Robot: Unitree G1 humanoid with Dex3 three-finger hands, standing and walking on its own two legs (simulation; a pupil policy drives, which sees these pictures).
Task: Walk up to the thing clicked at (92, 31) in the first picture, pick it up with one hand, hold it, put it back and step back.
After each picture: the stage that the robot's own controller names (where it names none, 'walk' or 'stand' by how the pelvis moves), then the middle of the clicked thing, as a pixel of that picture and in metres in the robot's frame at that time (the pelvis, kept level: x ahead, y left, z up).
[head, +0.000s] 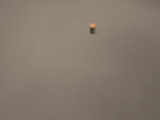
stand; (92, 29) +1.59 -0.20 -0.72
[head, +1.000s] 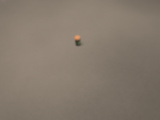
walk; (77, 40) +1.46 +0.11 -0.70
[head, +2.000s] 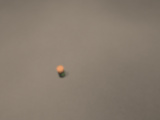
walk; (61, 71) +0.92 +0.26 -0.72
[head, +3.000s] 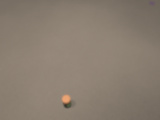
walk; (66, 101) +0.59 +0.16 -0.70
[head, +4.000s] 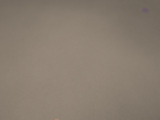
stand; out of the picture +0.39 +0.17 -0.70
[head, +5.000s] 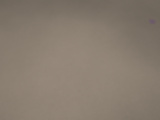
stand; out of the picture +0.35 +0.14 -0.72
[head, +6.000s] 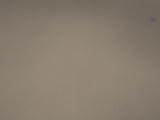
stand; out of the picture +0.34 +0.15 -0.73
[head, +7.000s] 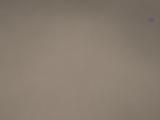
stand; out of the picture +0.34 +0.16 -0.73
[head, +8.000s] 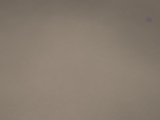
stand; out of the picture +0.33 +0.17 -0.73
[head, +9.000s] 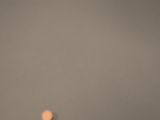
go down; (47, 117) +0.35 +0.18 -0.65
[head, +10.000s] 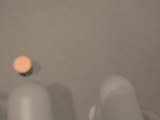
go down; (24, 67) +0.40 +0.21 -0.30
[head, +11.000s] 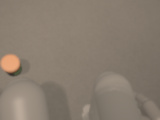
close in; (12, 66) +0.40 +0.23 -0.28
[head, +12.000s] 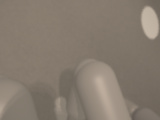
close in; out of the picture +0.39 +0.25 -0.22
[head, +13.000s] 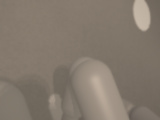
close; out of the picture +0.39 +0.26 -0.22
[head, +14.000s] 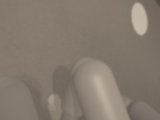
lift; out of the picture +0.36 +0.25 -0.23
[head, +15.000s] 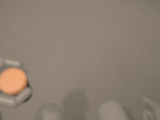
lift; (17, 87) +0.32 +0.20 +0.00
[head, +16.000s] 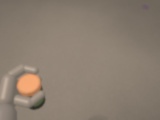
hold; (32, 92) +0.31 +0.17 +0.02
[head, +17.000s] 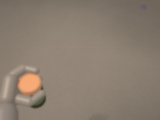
hold; (33, 91) +0.32 +0.17 +0.01
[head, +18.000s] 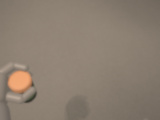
crouch; (23, 87) +0.34 +0.18 -0.05
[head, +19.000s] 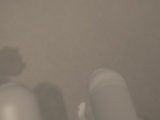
lower; out of the picture +0.42 +0.25 -0.13
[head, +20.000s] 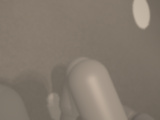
lower; out of the picture +0.41 +0.29 -0.22
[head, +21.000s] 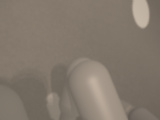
lower; out of the picture +0.40 +0.29 -0.22
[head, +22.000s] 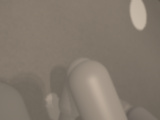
lower; out of the picture +0.40 +0.29 -0.22
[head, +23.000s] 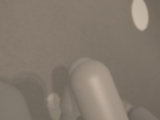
lower; out of the picture +0.40 +0.29 -0.22
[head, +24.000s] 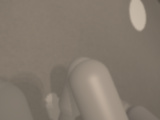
open; out of the picture +0.39 +0.26 -0.23
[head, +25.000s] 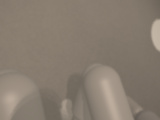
stand; out of the picture +0.39 +0.25 -0.24
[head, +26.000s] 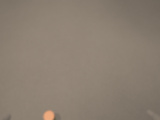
stand; (49, 118) +0.36 +0.17 -0.60
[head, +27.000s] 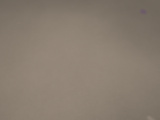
stand; out of the picture +0.35 +0.17 -0.67
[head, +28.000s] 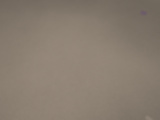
stand; out of the picture +0.35 +0.17 -0.67
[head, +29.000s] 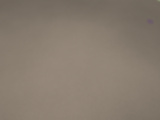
stand; out of the picture +0.37 +0.15 -0.72
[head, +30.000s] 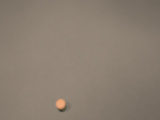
walk; (61, 105) +0.44 +0.15 -0.69
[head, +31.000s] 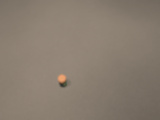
walk; (62, 81) +0.70 +0.17 -0.70
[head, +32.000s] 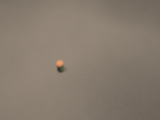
stand; (60, 66) +0.98 +0.16 -0.71
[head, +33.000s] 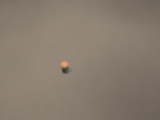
stand; (64, 67) +0.98 +0.14 -0.72
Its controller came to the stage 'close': yes
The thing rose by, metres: 0.71
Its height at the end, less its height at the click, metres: +0.00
